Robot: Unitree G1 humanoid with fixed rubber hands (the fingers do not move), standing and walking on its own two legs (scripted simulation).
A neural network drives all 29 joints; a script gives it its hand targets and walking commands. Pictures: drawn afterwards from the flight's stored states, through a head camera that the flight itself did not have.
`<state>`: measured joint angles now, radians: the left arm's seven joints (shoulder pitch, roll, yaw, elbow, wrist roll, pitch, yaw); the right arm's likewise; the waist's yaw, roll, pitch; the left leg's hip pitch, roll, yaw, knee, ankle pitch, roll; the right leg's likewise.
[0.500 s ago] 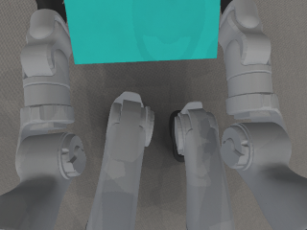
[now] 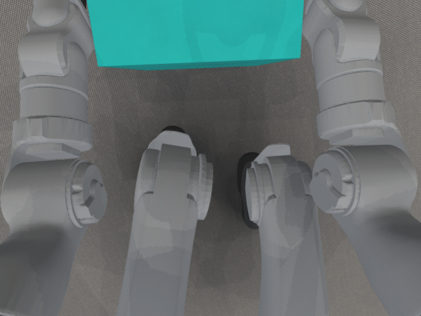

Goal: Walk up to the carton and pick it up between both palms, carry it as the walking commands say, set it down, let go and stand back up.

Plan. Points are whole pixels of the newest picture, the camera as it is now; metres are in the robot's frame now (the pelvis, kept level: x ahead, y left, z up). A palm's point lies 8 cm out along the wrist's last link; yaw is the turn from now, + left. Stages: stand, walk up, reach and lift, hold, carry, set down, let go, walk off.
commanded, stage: set down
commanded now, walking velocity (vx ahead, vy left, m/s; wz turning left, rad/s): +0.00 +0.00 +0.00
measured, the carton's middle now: out of the picture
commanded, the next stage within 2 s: none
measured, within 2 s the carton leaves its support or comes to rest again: rests again in 0.82 s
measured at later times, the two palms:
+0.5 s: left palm out of the picture +0.49 +0.26 -0.19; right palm out of the picture +0.56 -0.06 -0.18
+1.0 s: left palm out of the picture +0.50 +0.25 -0.21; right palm out of the picture +0.56 -0.07 -0.19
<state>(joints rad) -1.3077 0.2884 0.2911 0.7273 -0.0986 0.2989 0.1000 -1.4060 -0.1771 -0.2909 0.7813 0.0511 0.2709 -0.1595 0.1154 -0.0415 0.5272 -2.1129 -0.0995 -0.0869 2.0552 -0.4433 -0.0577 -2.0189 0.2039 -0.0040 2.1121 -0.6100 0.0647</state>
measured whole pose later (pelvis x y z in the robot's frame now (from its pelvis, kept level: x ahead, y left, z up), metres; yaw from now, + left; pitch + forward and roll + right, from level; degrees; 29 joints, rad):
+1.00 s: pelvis +0.01 +0.00 -0.03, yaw -1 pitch +29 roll +0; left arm -1.33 0.32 0.30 0.92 -0.10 0.19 0.06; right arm -1.46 -0.21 -0.17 0.97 0.12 0.18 -0.19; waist 0.12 -0.06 0.52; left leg -2.17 -0.02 -0.03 2.16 -0.49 -0.04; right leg -2.11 0.21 0.01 2.23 -0.62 0.04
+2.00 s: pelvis +0.01 +0.00 -0.03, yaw -1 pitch +30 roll +0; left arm -1.37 0.35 0.26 1.06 -0.15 0.05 0.06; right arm -1.45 -0.28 0.01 1.01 0.21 0.12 -0.17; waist 0.11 -0.05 0.52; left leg -2.19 0.00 -0.01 2.14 -0.48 -0.01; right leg -2.13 0.17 0.00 2.22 -0.62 0.03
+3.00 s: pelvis +0.00 +0.01 +0.11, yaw +1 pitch +29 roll -4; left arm -1.25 0.44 0.19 0.58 -0.23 0.37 0.09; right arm -1.34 -0.39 -0.15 0.63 0.16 0.39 -0.14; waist 0.12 0.00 0.52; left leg -1.79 -0.05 -0.05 1.69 -0.40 0.01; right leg -1.69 0.09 -0.02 1.72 -0.54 0.02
